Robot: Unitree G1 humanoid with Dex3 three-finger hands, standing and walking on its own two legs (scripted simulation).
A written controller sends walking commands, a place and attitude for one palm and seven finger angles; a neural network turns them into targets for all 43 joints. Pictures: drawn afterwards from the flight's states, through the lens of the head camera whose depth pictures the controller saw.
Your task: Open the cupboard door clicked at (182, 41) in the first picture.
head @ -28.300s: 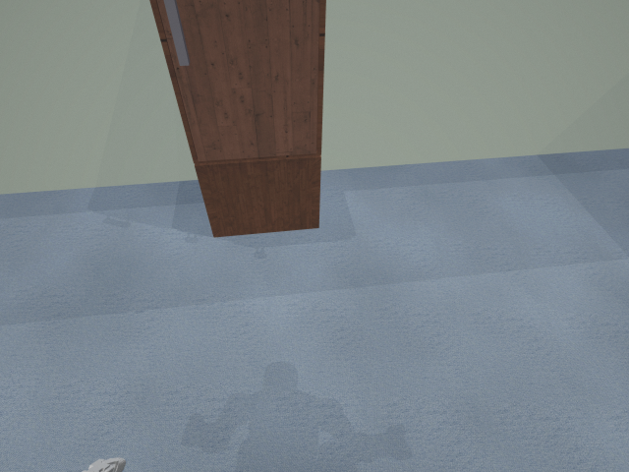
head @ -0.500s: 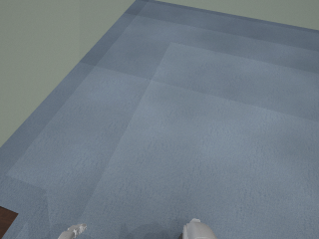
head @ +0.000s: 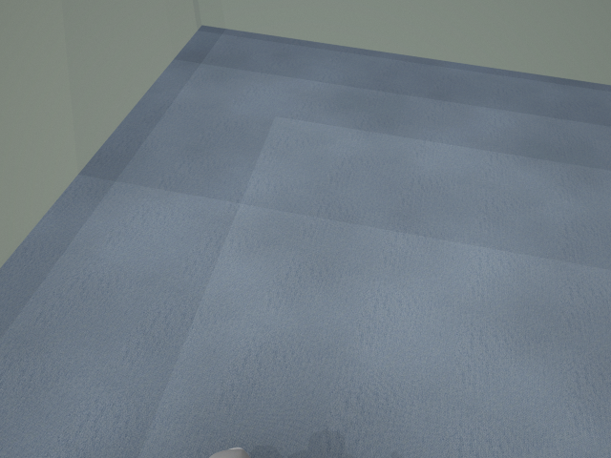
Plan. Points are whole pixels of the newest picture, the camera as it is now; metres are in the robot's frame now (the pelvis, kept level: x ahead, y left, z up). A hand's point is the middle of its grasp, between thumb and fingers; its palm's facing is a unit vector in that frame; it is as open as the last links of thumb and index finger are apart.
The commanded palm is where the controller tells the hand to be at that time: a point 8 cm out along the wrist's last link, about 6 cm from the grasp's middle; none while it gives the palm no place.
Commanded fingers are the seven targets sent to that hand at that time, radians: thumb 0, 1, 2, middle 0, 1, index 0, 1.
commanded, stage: walk to a spot facing it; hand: left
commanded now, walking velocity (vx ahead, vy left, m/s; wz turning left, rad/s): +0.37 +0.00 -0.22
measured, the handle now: out of the picture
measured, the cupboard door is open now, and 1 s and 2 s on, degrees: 41 41 41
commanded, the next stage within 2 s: turn to face it in 0.24 s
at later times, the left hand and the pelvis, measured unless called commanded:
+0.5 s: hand (240, 337) +0.32 +0.13 -0.16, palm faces -0.01 -0.98 -0.21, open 7.2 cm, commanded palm none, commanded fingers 0.00 0.90 0.90 -0.20 -0.30 -0.20 -0.30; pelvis +0.24 -0.06 +0.01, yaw -1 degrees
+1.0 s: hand (239, 279) +0.43 +0.15 -0.15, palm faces +0.26 -0.93 -0.25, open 7.4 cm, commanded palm none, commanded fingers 0.00 0.90 0.90 -0.20 -0.30 -0.20 -0.30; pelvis +0.36 -0.08 +0.01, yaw +14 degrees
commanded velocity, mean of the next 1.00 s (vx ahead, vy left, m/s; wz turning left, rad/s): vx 0.09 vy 0.00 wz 0.34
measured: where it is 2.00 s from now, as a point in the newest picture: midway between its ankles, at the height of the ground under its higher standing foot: (340, 382)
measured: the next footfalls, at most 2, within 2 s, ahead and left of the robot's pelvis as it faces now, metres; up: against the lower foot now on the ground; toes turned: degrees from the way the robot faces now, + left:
right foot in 0.32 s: +0.28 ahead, -0.15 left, +0.00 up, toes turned -11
left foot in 0.66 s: +0.42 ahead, +0.06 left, +0.00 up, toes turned +12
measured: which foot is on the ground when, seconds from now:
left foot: down 0.00-0.32, up 0.34-0.64, down 0.66-1.00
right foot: up 0.00-0.30, down 0.32-0.66, up 0.68-1.00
